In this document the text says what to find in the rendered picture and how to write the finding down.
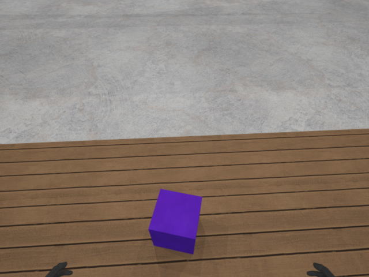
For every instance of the robot left hand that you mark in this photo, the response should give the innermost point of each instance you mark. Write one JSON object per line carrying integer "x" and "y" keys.
{"x": 57, "y": 270}

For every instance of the carton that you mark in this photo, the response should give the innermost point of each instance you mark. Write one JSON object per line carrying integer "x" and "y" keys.
{"x": 174, "y": 221}

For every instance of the robot right hand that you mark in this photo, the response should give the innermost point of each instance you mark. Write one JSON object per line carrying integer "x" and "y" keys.
{"x": 322, "y": 271}

